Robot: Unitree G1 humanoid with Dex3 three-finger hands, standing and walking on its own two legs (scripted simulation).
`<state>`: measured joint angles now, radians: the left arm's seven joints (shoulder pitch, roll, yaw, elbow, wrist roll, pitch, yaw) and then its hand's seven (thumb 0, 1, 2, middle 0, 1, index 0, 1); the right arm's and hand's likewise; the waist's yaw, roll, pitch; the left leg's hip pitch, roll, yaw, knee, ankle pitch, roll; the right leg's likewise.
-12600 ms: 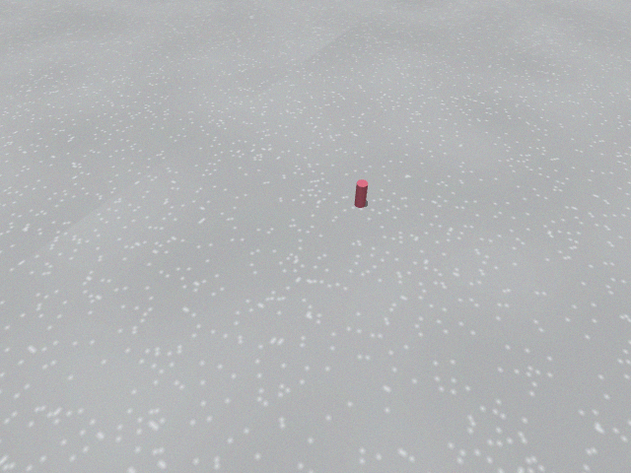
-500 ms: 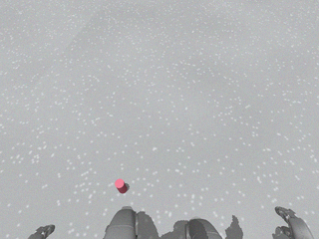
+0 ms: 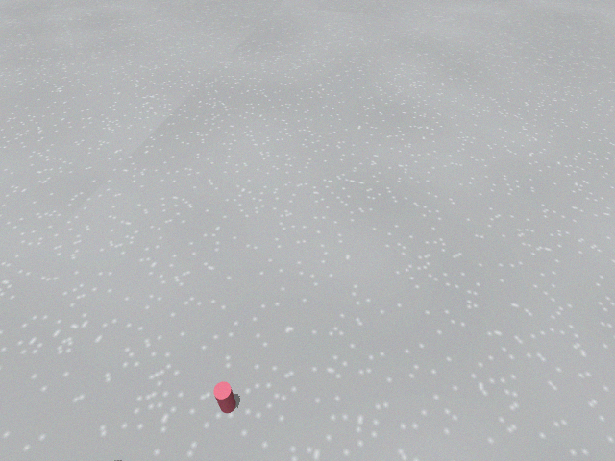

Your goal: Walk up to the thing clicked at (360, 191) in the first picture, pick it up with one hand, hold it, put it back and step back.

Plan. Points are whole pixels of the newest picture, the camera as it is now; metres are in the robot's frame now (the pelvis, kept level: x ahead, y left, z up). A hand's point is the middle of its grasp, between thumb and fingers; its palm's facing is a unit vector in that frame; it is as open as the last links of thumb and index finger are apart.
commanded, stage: stand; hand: left
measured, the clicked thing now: (225, 397) +0.42 +0.25 -0.71
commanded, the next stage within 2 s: rise first in 1.94 s
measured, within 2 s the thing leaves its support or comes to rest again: neither
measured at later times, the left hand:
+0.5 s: hand out of the picture +0.08 +0.26 -0.15, palm faces -0.02 -0.93 -0.36, open 7.4 cm
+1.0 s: hand out of the picture +0.10 +0.25 -0.14, palm faces -0.02 -0.94 -0.34, open 7.4 cm
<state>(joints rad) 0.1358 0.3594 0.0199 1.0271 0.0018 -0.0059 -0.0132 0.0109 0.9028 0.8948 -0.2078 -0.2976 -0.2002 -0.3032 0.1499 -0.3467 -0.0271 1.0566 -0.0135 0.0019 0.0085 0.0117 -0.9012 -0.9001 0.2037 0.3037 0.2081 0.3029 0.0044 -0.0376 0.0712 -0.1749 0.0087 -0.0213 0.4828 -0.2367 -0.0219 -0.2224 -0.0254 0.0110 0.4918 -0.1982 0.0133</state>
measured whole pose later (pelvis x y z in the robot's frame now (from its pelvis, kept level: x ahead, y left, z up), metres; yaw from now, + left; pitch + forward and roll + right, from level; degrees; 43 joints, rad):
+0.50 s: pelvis +0.01 +0.00 +0.01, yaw +0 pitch -3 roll +0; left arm 0.11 0.36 0.00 1.14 0.00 -0.02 -0.01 0.01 0.90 0.89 -0.21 -0.30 -0.20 -0.30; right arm 0.11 -0.34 -0.01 1.14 -0.02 -0.01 0.02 0.01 -0.90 -0.90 0.20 0.30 0.21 0.30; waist 0.00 0.01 0.07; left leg -0.14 0.01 -0.02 0.37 -0.19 -0.02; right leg -0.19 -0.02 0.01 0.37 -0.15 0.02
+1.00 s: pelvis +0.02 +0.00 +0.01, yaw +0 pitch -3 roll +0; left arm 0.09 0.36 0.00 1.14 0.00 -0.01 -0.01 0.01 0.90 0.90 -0.21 -0.30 -0.20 -0.30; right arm 0.08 -0.35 0.00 1.15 -0.01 -0.01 0.01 0.01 -0.90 -0.90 0.20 0.30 0.21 0.30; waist 0.00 0.00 0.06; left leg -0.11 0.02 -0.02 0.34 -0.19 -0.03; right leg -0.15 -0.02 0.01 0.34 -0.15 0.01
